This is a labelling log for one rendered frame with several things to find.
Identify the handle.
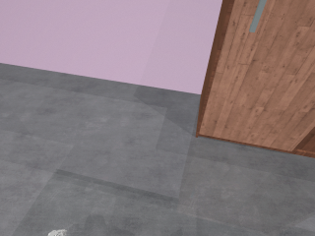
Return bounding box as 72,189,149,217
249,0,267,32

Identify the wardrobe door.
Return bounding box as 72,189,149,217
295,127,315,152
199,0,315,151

